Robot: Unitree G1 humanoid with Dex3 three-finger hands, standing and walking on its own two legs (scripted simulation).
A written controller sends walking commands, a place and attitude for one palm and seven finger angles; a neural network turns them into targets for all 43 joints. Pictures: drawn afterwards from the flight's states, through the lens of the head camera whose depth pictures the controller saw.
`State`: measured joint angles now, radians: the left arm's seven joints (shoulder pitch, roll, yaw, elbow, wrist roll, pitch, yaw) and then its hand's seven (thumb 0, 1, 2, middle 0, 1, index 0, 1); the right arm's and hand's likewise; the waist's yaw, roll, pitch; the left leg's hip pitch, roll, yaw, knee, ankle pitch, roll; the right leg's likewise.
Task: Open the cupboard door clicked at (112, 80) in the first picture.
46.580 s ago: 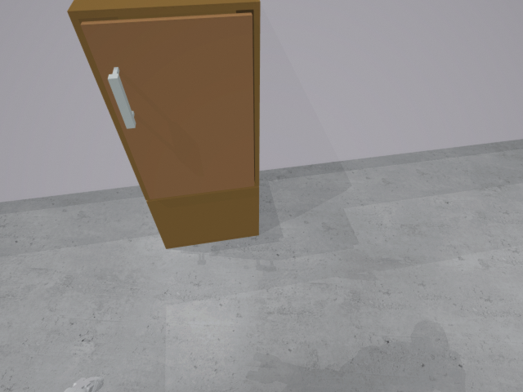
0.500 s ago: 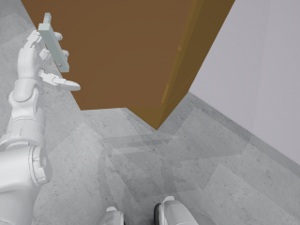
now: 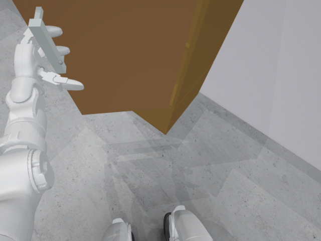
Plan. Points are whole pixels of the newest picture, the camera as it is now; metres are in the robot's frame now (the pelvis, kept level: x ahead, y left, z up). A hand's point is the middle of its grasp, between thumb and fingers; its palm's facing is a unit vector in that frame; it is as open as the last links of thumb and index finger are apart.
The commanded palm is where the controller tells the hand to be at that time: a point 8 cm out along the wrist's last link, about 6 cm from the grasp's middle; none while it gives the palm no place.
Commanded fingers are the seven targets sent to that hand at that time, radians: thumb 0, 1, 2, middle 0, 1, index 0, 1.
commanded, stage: close the thumb around the handle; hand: left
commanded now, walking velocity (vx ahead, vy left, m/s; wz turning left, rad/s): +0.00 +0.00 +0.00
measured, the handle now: (51, 43) +0.57 +0.21 +0.08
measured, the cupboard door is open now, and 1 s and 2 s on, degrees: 45 45 90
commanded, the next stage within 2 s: pull the door open along its arc in 0.76 s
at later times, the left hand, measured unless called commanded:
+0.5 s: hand (60, 63) +0.52 +0.19 +0.07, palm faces +0.02 -1.00 -0.02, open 8.7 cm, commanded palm +0.50 +0.23 +0.08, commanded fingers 0.00 0.79 0.85 -0.39 -1.34 -0.39 -1.34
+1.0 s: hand (62, 63) +0.52 +0.18 +0.07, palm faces +0.03 -1.00 -0.01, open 5.6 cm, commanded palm +0.48 +0.22 +0.08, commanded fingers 0.00 0.90 0.90 -0.40 -1.35 -0.40 -1.35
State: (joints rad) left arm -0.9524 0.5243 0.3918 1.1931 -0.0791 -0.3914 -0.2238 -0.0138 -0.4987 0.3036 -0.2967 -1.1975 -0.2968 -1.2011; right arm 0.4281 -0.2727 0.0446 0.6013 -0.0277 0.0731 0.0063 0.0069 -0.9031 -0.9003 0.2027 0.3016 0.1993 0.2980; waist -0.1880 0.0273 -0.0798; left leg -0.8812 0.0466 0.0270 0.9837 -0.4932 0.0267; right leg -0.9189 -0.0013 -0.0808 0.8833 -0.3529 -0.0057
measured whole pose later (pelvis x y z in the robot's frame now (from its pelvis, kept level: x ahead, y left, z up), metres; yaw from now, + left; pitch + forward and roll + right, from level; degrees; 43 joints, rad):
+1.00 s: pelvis +0.01 +0.00 +0.00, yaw +0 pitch +22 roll -3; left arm -0.91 0.49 0.40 1.15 -0.09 -0.40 -0.20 0.01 0.74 0.83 -0.37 -1.35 -0.37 -1.35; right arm 0.42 -0.26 0.04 0.60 -0.03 0.07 0.01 0.01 -0.90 -0.90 0.20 0.30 0.20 0.30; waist -0.18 0.03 -0.09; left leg -0.86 0.05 0.03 0.97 -0.50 0.03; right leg -0.91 0.00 -0.07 0.88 -0.36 0.00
